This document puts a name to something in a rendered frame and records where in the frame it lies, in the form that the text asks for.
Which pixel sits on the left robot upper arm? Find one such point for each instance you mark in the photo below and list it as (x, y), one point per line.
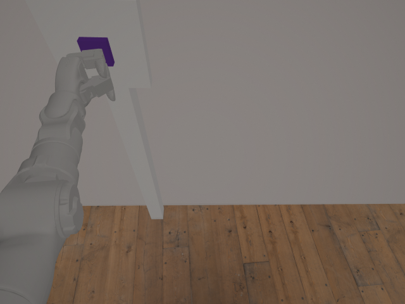
(36, 218)

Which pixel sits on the panel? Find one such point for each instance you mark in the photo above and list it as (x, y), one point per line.
(62, 22)

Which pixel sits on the robot left forearm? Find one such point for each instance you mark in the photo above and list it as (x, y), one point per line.
(57, 149)

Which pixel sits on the button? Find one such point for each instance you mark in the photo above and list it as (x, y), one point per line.
(86, 43)

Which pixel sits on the robot left hand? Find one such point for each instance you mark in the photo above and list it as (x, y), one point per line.
(71, 75)

